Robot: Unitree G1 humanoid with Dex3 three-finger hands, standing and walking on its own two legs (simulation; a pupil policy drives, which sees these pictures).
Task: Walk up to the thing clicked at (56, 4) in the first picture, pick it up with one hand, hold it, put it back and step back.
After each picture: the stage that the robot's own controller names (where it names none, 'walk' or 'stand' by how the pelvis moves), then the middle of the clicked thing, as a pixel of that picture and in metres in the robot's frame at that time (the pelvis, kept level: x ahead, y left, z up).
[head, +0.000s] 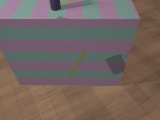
stand; out of the picture +1.02 +0.21 +0.10
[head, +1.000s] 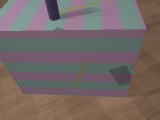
walk; out of the picture +0.91 +0.25 +0.10
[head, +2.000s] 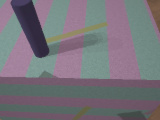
stand; (33, 30) +0.54 +0.23 +0.11
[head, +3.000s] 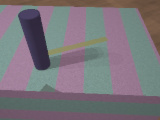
stand; (36, 43) +0.50 +0.20 +0.10
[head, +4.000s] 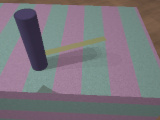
stand; (33, 43) +0.49 +0.21 +0.10
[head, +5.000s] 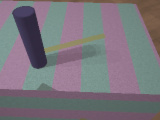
stand; (32, 41) +0.50 +0.22 +0.10
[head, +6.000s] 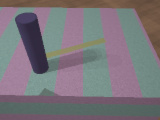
stand; (34, 46) +0.48 +0.21 +0.09
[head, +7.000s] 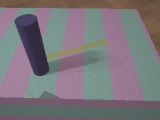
stand; (34, 48) +0.47 +0.21 +0.09
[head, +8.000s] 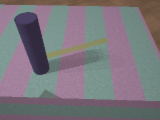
stand; (35, 47) +0.47 +0.20 +0.09
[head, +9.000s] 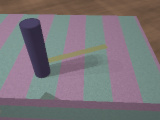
rise first; (37, 51) +0.48 +0.22 +0.10
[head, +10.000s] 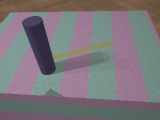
go down; (41, 48) +0.48 +0.22 +0.10
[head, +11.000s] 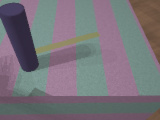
go down; (22, 42) +0.47 +0.21 +0.11
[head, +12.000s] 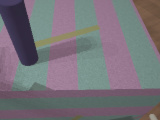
go down; (21, 35) +0.49 +0.20 +0.13
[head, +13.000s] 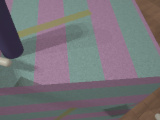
close in; out of the picture +0.48 +0.22 +0.15
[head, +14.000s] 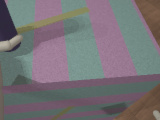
close; out of the picture +0.50 +0.22 +0.16
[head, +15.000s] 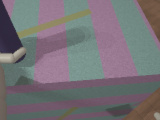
lift; (0, 28) +0.47 +0.22 +0.16
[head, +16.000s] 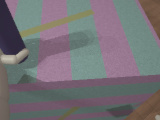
lift; (3, 30) +0.46 +0.21 +0.16
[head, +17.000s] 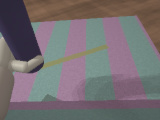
lift; (17, 30) +0.32 +0.17 +0.32
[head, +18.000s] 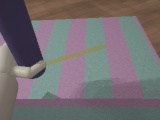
hold; (20, 36) +0.32 +0.17 +0.30
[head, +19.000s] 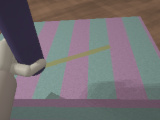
crouch; (20, 33) +0.31 +0.15 +0.32
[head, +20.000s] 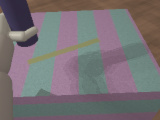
crouch; (13, 3) +0.45 +0.19 +0.31
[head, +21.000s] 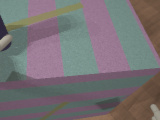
lower; out of the picture +0.50 +0.23 +0.15
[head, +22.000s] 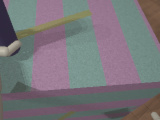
lower; out of the picture +0.48 +0.22 +0.16
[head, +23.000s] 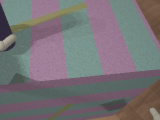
lower; out of the picture +0.51 +0.23 +0.16
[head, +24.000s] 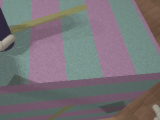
lower; out of the picture +0.50 +0.23 +0.16
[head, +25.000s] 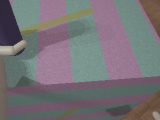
loosen; (1, 19) +0.49 +0.21 +0.16
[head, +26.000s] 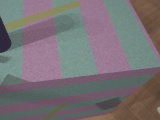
withdraw; out of the picture +0.49 +0.22 +0.17
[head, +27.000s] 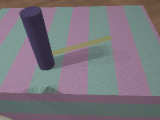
sink last; (39, 42) +0.49 +0.21 +0.13
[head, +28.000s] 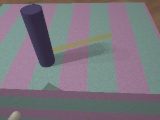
stand; (40, 39) +0.50 +0.21 +0.12
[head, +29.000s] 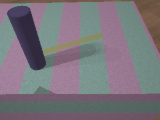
stand; (30, 42) +0.49 +0.22 +0.11
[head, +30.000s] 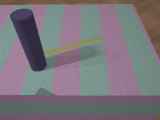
stand; (31, 44) +0.49 +0.22 +0.10
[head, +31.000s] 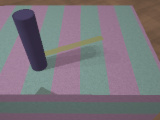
stand; (32, 44) +0.49 +0.22 +0.10
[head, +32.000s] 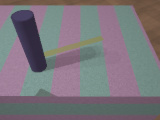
stand; (32, 45) +0.48 +0.22 +0.10
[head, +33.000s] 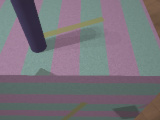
walk; (30, 24) +0.54 +0.22 +0.11
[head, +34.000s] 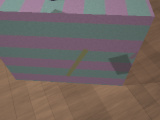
walk; out of the picture +0.90 +0.23 +0.13
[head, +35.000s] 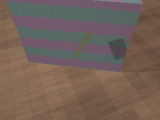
stand; out of the picture +1.22 +0.18 +0.12
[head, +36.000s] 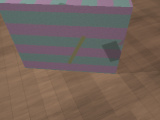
stand; out of the picture +1.21 +0.21 +0.10
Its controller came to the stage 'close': yes
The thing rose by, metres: 0.22
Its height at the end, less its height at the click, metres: +0.00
